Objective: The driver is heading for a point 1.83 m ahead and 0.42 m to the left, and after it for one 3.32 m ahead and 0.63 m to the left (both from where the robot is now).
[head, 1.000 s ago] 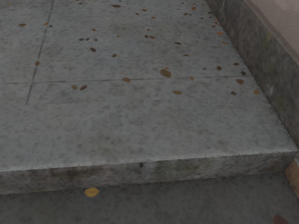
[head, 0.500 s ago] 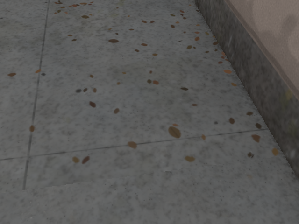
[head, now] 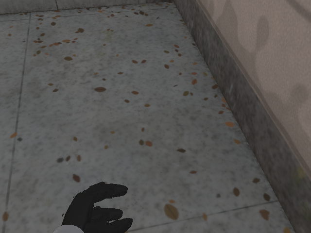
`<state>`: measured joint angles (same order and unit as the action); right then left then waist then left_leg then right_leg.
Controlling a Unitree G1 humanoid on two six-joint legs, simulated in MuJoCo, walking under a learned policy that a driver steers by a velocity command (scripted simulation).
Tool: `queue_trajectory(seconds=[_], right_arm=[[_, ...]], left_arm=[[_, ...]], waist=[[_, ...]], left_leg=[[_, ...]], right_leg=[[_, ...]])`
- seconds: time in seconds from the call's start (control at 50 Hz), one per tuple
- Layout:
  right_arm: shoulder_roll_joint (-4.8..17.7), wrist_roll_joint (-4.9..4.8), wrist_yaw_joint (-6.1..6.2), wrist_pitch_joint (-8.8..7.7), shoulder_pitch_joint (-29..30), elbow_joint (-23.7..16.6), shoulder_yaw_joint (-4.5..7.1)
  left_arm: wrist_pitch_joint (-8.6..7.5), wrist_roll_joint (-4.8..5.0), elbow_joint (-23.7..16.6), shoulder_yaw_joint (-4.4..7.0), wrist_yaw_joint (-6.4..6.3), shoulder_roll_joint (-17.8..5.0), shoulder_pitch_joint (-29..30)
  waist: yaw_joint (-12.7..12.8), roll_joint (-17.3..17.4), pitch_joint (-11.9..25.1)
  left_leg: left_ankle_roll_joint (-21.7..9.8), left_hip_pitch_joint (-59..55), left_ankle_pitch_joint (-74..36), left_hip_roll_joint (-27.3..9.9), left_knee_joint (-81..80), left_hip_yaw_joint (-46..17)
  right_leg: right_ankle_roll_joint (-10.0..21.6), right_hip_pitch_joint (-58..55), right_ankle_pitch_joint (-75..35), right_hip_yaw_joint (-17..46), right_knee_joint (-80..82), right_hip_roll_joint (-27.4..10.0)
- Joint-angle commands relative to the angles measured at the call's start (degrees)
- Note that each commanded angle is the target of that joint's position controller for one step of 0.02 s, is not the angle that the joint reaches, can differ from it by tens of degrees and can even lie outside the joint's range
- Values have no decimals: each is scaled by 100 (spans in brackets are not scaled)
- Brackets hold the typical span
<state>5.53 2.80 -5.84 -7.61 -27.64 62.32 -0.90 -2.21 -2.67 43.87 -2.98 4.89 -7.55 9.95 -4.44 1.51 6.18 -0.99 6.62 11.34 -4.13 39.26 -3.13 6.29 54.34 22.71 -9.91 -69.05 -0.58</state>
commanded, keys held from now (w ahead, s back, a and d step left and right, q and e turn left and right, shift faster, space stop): q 0.54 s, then no key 0.46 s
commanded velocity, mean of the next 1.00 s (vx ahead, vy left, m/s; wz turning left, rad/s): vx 0.06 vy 0.00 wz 0.33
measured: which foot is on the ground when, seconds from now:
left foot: up 0.00-0.46, down 0.48-1.00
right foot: down 0.00-0.48, up 0.50-0.82, down 0.84-1.00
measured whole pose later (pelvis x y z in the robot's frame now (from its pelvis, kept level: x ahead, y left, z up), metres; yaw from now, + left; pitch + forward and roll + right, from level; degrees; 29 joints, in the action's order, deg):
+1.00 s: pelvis +0.13 +0.01 +0.11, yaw +21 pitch +0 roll +0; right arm 9.6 0.6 1.4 -0.2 -9.0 38.0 2.1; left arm -0.3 -1.2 43.6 1.2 -0.9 -8.8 -10.0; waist 0.1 1.6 0.6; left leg 0.5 21.6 10.9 0.3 32.8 -2.6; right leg 0.3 16.9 17.5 -1.6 -34.4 -0.5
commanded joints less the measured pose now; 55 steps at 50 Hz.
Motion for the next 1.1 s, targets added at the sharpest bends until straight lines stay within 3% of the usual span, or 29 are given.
queue_trajectory(seconds=[0.02, 0.04, 0.06, 0.1, 0.12, 0.16, 0.18, 0.22, 0.3, 0.38, 0.4, 0.44, 0.46, 0.48, 0.5, 0.52, 0.54, 0.58, 0.62, 0.7, 0.76, 0.82, 0.84, 0.86, 0.88, 0.9, 0.92, 0.96, 1.1], right_arm=[[807, -319, 25, 133, -41, -269, 526], [580, -164, 102, 87, -109, -238, 454], [375, -34, 154, 57, 90, -269, 365], [108, -73, 269, 148, 654, -467, 216], [108, -108, 314, 182, 667, -480, 194], [358, 25, 334, 166, 1171, -730, 243], [454, -26, 257, 151, 1525, -932, 283], [694, 25, 116, 166, 1603, -1010, 364], [864, 47, 113, 211, 2156, -1447, 360], [930, 0, 261, 276, 2333, -1744, 341], [1165, -634, 389, 513, 2432, -1944, 447], [1236, -530, 486, 724, 2276, -1978, 545], [1473, -454, 546, 790, 2030, -1978, 671], [1938, -329, 617, 792, 1584, -1991, 850], [2397, -237, 699, 846, 1495, -2139, 943], [2036, -157, 684, 785, 1183, -2231, 861], [1904, -142, 695, 700, 1433, -2395, 812], [1627, -304, 768, 670, 2236, -2722, 727], [1366, -279, 813, 688, 2475, -2882, 594], [1409, -161, 782, 664, 2235, -2958, 579], [1471, -189, 778, 685, 2061, -2958, 610], [1059, -280, 726, 690, 2001, -2883, 462], [908, -262, 713, 660, 1876, -2836, 436], [737, -248, 713, 611, 1627, -2789, 396], [770, -274, 713, 586, 1618, -2912, 398], [1023, -251, 732, 606, 1823, -2848, 458], [1081, -248, 748, 630, 2101, -2882, 494], [930, -197, 762, 665, 2261, -2952, 472], [820, -222, 733, 573, 1982, -2917, 476]], left_arm=[[-241, -176, 917, 622, -212, -1684, -3276], [-315, -56, 1005, 593, -273, -1443, -2485], [-346, 8, 1021, 490, -275, -902, -1891], [-316, 15, 972, 204, -270, 139, -1087], [-356, 5, 939, 178, -322, 264, -856], [-499, 28, 875, 316, -534, -126, -801], [-516, 11, 756, 455, -588, -500, -856], [-625, -71, 504, 576, -660, -888, -732], [-736, -31, 392, 795, -596, -1322, -1037], [-720, -20, 380, 970, -566, -1417, -1432], [-208, 328, 434, 952, -733, -1664, -1685], [164, 461, 335, 952, -797, -1562, -1768], [230, 408, 356, 931, -780, -1452, -1873], [246, 287, 205, 879, -753, -1216, -1596], [178, 162, -212, 793, -745, -941, -1161], [131, 220, -279, 756, -728, -915, -927], [86, 330, -340, 754, -648, -922, -834], [19, 218, -286, 741, -676, -936, -957], [28, 193, -373, 769, -743, -1059, -1021], [101, 228, -466, 646, -795, -836, -1278], [142, 284, -434, 629, -710, -815, -1459], [154, 224, -266, 591, -618, -605, -1865], [133, 72, -273, 608, -596, -737, -1947], [139, 28, -455, 658, -587, -1168, -1779], [166, 75, -565, 713, -579, -1277, -1385], [131, 98, -719, 604, -560, -870, -947], [99, 109, -687, 569, -554, -721, -997], [61, 158, -588, 587, -578, -869, -1214], [89, 188, -458, 554, -637, -741, -1688]], waist=[[1257, -822, 1206], [848, -692, 692], [564, -43, 414], [80, 145, 446], [-109, 151, 429], [-145, 47, 542], [-38, -74, 562], [-71, -359, 271], [205, -359, -61], [463, -461, -163], [412, -561, -39], [390, -515, -117], [347, -415, -124], [248, 390, -52], [334, 1569, -64], [18, 1127, 595], [99, 733, 728], [385, 223, 708], [533, 305, 731], [491, 524, 618], [400, 779, 427], [563, 752, 180], [490, 417, 110], [173, -372, -35], [31, -1784, -174], [59, -1540, -330], [186, -1269, -408], [299, -971, -495], [478, -158, -519]], left_leg=[[-97, 3621, -88, 784, 5983, -1377], [-118, 3675, -102, 560, 6386, -1205], [-232, 3817, -29, 435, 6473, -966], [-498, 3732, 226, 107, 6587, -851], [-484, 3720, 168, 11, 6239, -894], [-245, 3649, 559, -87, 5113, -625], [-49, 3421, 696, -120, 4616, -256], [151, 2774, 463, -145, 3710, 175], [167, 2816, 181, -390, 1744, 74], [157, 2903, 572, -354, 631, 24], [14, 2685, 613, -198, 125, 502], [-188, 2028, -11, 223, -957, 883], [-366, 1431, -620, 215, -1357, 565], [-692, 662, -1953, -438, -1579, -506], [-1613, -399, -2639, -1362, -1678, -2378], [-2017, -744, -2469, -1659, -1806, -2895], [-1889, -784, -2359, -1478, -1765, -2580], [-1326, -316, -1910, -1054, -1613, -1760], [-1257, 339, -2051, -892, -1682, -1479], [-1237, 681, -1830, -682, -1691, -1200], [-1169, 1069, -985, -622, -1684, -1142], [-822, 1447, -54, -325, -1408, -964], [-522, 1751, 458, -16, -1079, -782], [-227, 2194, 1231, 469, -382, -270], [34, 1882, 1316, 540, -366, 137], [138, 1340, 836, 361, -414, 89], [128, 1168, 445, 392, -602, 120], [66, 938, 215, 355, -780, 9], [-67, 1273, 350, 280, -1181, -161]], right_leg=[[1434, -4427, -1947, 5023, 4068, -1858], [1230, -3625, -1550, 4071, 3981, -1766], [1125, -3163, -1659, 3442, 3963, -1744], [958, -2588, -2790, 2815, 4317, -1767], [801, -2389, -3157, 2415, 4492, -1708], [606, -2645, -3439, 1273, 4669, -1359], [634, -2818, -3304, 699, 4925, -1162], [440, -2655, -3128, 71, 5357, -919], [762, -3756, -3732, 151, 5488, -1456], [996, -5107, -3266, 476, 5526, -2043], [598, -5082, -3473, 268, 5028, -1972], [245, -4911, -2724, 13, 4627, -1711], [-59, -4605, -2208, -110, 4182, -1459], [-418, -3753, -1455, -487, 2866, -934], [-895, -1722, 688, -461, 1587, 24], [-918, -1262, 1465, 668, 252, 91], [-836, -899, 1134, 1117, -377, 10], [-830, -906, 352, 1352, -317, -258], [-908, -1515, 29, 1295, -237, -251], [-881, -2159, -109, 1136, 1004, -235], [-806, -2916, 24, 882, 2020, -126], [-617, -4060, -990, 664, 3849, 30], [-477, -4392, -1604, 1128, 3999, -273], [-187, -4431, -2244, 1883, 4351, -940], [451, -3578, -1538, 2569, 4995, -1548], [400, -3105, -617, 2442, 5112, -1327], [132, -3101, -121, 2174, 5020, -996], [-80, -3079, 261, 1914, 5022, -758], [-154, -3671, -55, 1387, 4594, -365]])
